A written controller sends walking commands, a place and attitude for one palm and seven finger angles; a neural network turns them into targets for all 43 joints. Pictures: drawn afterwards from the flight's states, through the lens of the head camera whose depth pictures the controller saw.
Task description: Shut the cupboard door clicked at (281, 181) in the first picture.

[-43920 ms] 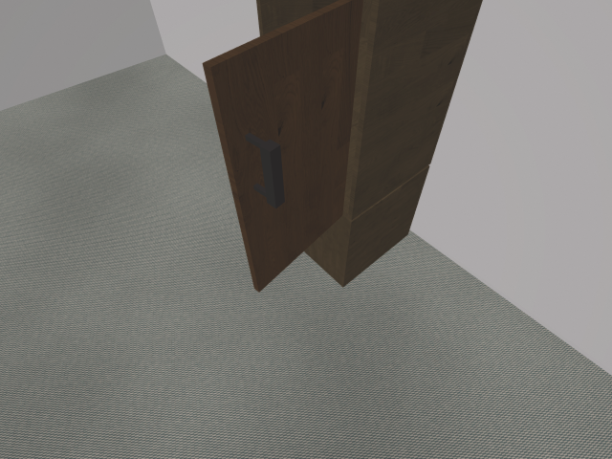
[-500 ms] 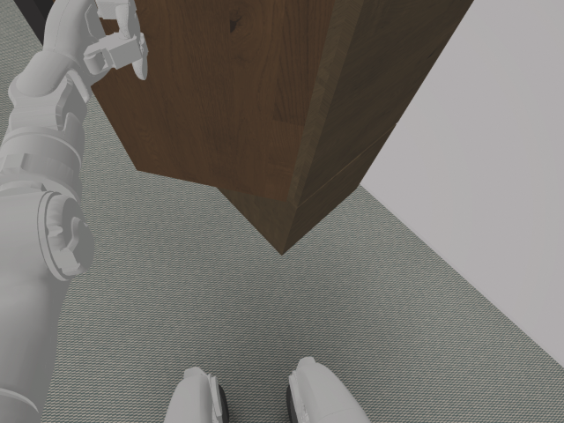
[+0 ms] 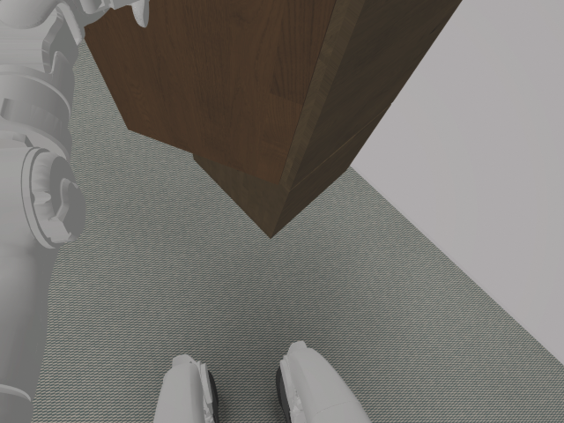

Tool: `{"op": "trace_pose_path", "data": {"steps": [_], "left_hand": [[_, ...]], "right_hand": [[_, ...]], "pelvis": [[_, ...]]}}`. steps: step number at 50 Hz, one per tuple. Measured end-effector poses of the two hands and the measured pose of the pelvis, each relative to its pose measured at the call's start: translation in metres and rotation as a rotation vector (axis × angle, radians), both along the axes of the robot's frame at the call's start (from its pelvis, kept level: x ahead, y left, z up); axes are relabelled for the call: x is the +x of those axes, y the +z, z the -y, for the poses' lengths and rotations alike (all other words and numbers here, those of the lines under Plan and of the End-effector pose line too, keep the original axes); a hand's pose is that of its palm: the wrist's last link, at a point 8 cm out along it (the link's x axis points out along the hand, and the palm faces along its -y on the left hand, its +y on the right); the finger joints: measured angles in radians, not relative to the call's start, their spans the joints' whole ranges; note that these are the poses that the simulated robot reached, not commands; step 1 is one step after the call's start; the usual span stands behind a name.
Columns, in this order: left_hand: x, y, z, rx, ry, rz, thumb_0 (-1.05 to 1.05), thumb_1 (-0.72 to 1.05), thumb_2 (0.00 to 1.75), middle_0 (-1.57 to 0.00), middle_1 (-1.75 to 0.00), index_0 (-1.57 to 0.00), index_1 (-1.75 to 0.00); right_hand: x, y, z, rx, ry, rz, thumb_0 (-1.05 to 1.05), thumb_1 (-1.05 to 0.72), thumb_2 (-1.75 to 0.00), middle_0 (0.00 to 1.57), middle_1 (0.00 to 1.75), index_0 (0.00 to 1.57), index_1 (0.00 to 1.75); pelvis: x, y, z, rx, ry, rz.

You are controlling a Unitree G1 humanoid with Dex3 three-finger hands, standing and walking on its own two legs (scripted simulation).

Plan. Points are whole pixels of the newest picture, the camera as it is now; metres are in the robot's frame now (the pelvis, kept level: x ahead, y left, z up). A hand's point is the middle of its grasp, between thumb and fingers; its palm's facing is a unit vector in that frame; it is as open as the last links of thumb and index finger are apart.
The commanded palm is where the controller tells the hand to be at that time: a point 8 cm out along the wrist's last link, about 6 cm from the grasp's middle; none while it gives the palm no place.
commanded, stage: pull the fist back off the door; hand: left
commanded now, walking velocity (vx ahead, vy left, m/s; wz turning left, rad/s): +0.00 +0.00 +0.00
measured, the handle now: out of the picture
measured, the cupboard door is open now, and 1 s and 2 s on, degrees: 27 22 22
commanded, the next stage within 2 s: draw the hand back to the body in 0.90 s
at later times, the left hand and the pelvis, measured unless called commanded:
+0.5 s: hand out of the picture +0.60 +0.05 +0.14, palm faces +0.05 -1.00 -0.01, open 3.1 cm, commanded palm +0.55 +0.09 +0.15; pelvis +0.02 -0.01 +0.03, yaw +0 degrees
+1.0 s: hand (177, 53) +0.50 +0.03 +0.15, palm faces +0.02 -1.00 -0.02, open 3.1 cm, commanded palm +0.48 +0.09 +0.15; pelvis +0.02 -0.02 +0.05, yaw +2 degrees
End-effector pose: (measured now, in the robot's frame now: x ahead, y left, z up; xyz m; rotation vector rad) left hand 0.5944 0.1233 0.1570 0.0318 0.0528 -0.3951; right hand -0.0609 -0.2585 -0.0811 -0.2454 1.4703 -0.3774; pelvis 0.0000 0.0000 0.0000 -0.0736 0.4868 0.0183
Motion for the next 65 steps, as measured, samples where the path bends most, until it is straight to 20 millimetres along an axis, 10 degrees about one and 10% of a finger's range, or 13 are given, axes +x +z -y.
{"op": "trace_pose_path", "data": {"steps": [11, 24, 38, 48, 57, 65], "left_hand": [[0.004, -0.010, 0.018, -0.051, 0.481, 0.015, 0.02, 0.89, 0.92, -1.29, -1.50, -1.30, -1.50], [-0.016, -0.013, 0.021, -0.017, 0.449, 0.014, 0.01, 0.92, 0.91, -1.29, -1.50, -1.30, -1.50], [-0.079, -0.010, 0.020, -0.038, 0.431, 0.065, 0.01, 0.91, 0.90, -1.30, -1.50, -1.30, -1.50], [-0.114, -0.005, 0.033, -0.019, 0.414, 0.080, 0.01, 0.90, 0.90, -1.30, -1.50, -1.30, -1.50], [-0.117, 0.011, 0.026, -0.031, 0.437, 0.120, 0.01, 0.90, 0.90, -1.30, -1.50, -1.30, -1.50], [-0.169, 0.016, -0.015, -0.024, 0.456, 0.123, 0.01, 0.90, 0.90, -1.29, -1.50, -1.30, -1.50]], "right_hand": [[-0.004, -0.004, -0.020, 0.133, 0.053, -0.012, 0.00, -0.90, -0.90, 0.20, 0.30, 0.20, 0.30], [-0.007, 0.015, -0.023, 0.204, -0.030, -0.047, 0.00, -0.90, -0.90, 0.20, 0.30, 0.20, 0.30], [0.086, 0.019, 0.022, 0.140, 0.083, 0.159, 0.00, -0.90, -0.90, 0.20, 0.30, 0.20, 0.30], [0.147, 0.014, 0.018, 0.159, 0.157, 0.334, 0.00, -0.90, -0.90, 0.19, 0.30, 0.19, 0.30], [0.125, 0.010, 0.011, 0.183, 0.121, 0.339, 0.00, -0.90, -0.90, 0.20, 0.30, 0.20, 0.30], [0.101, 0.020, 0.014, 0.193, 0.065, 0.310, 0.00, -0.90, -0.90, 0.20, 0.30, 0.20, 0.30]], "pelvis": [[0.003, -0.003, 0.003, 0.001, 0.003, -0.034], [0.021, 0.027, 0.011, 0.031, -0.019, 0.039], [0.036, 0.045, 0.017, 0.054, -0.005, 0.154], [0.027, 0.047, 0.021, 0.067, 0.007, 0.211], [0.016, 0.047, 0.024, 0.077, -0.014, 0.221], [0.020, 0.062, 0.026, 0.079, -0.027, 0.305]]}}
